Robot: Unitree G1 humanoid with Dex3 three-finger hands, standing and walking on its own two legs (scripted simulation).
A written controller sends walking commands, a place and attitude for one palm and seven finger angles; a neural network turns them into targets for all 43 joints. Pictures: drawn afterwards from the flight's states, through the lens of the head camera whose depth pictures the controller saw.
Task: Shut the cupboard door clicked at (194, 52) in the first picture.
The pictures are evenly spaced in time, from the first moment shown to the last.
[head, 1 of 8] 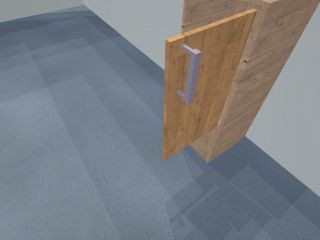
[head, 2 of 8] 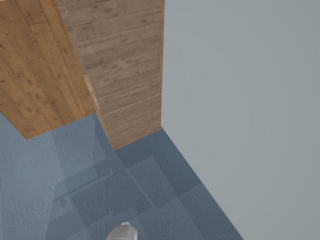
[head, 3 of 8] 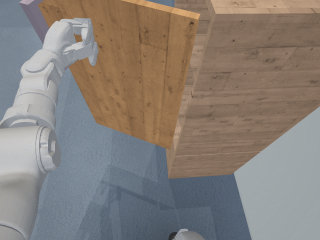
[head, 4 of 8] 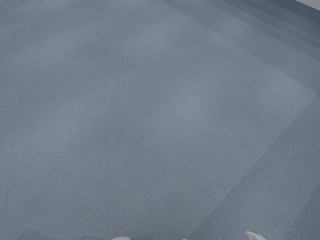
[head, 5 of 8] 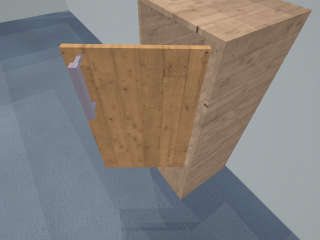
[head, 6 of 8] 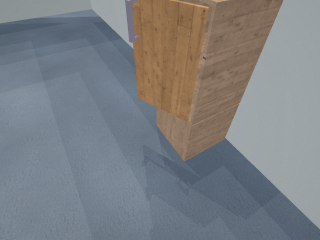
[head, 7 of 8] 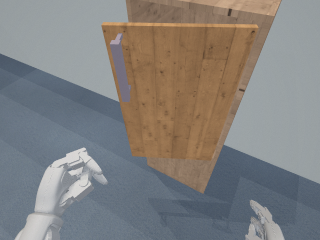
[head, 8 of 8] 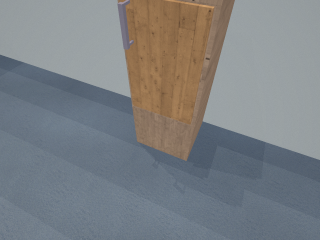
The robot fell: no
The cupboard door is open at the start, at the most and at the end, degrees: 91 91 0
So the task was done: yes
